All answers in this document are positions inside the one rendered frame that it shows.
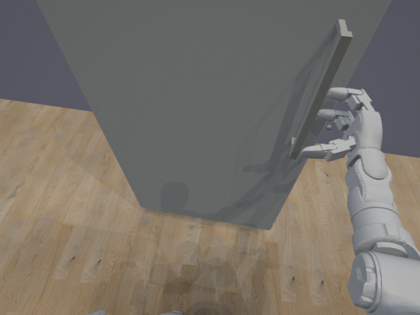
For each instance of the robot right upper arm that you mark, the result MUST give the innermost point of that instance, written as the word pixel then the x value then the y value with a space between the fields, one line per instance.
pixel 385 284

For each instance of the handle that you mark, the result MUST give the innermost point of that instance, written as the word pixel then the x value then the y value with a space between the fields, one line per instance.
pixel 340 47

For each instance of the robot right forearm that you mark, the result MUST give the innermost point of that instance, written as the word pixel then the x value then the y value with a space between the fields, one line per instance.
pixel 373 213

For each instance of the fridge door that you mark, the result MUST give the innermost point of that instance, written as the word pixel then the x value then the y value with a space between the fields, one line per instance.
pixel 199 99

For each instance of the robot right hand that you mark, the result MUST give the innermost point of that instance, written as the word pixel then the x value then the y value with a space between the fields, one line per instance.
pixel 366 129

